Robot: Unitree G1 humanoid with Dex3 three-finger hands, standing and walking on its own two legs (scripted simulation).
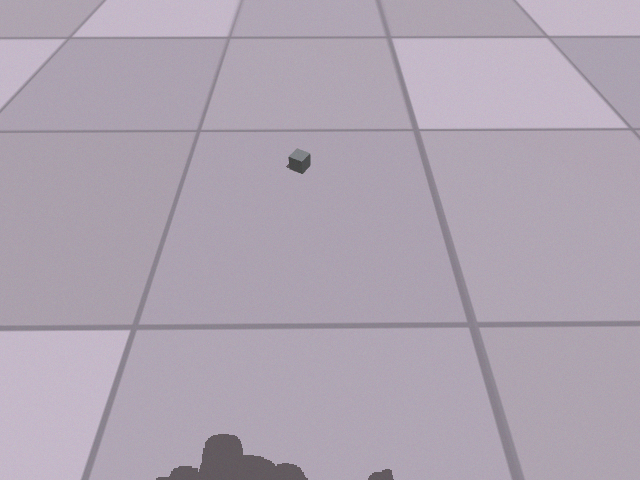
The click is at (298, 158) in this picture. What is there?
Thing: cube
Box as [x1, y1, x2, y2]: [289, 148, 310, 173]
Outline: 297,148 289,156 289,168 302,173 310,165 309,153
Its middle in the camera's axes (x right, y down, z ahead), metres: -0.10 -0.38 +1.92
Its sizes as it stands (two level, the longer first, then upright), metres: 0.076 0.076 0.076
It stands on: the floor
